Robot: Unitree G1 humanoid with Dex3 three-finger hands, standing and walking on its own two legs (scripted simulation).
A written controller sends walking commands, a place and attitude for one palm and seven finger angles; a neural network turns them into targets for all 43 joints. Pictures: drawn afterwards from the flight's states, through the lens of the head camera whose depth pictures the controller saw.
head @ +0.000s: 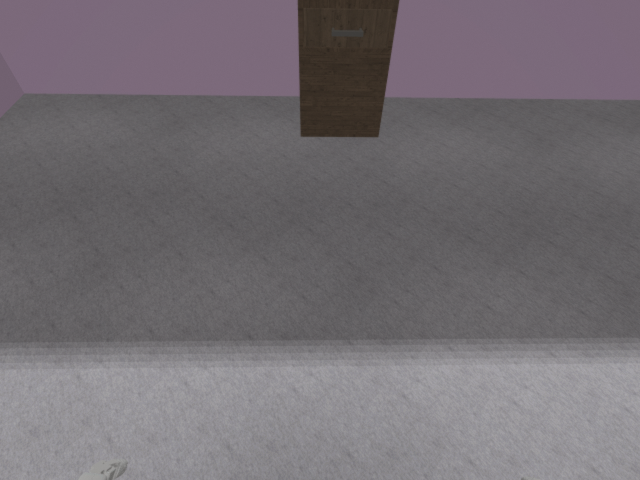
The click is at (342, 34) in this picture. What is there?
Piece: drawer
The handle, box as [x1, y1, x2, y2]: [332, 28, 363, 36]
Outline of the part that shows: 332,28 332,35 362,36 363,32 361,28 359,28 358,30 334,30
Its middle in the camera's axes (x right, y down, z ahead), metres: +0.11 -0.93 +1.73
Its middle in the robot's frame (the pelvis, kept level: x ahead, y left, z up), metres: +1.90 -0.02 -0.20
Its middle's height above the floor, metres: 0.57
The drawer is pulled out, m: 0.00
